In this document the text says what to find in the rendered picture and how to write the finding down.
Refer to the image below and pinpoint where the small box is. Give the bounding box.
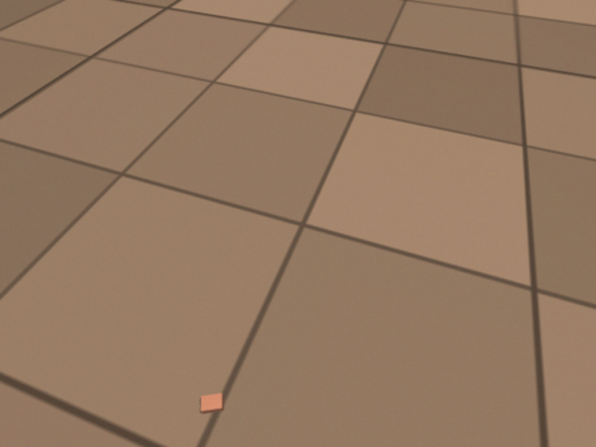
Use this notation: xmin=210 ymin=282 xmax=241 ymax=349
xmin=201 ymin=393 xmax=224 ymax=413

